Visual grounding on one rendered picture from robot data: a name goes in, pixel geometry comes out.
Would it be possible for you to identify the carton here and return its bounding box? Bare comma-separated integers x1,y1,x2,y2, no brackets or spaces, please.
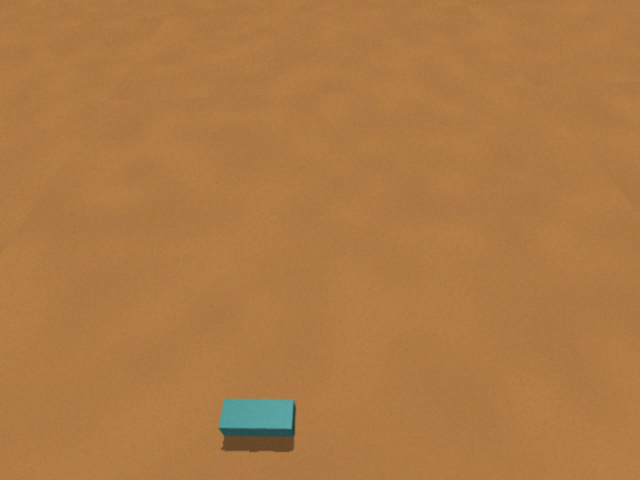
219,399,296,437

